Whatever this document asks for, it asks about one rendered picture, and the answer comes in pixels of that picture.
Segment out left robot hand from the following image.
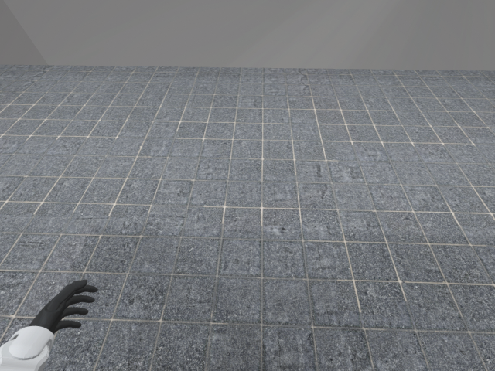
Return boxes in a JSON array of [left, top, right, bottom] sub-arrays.
[[28, 280, 98, 334]]

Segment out robot left forearm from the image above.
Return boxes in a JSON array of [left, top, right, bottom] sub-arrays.
[[0, 326, 54, 371]]

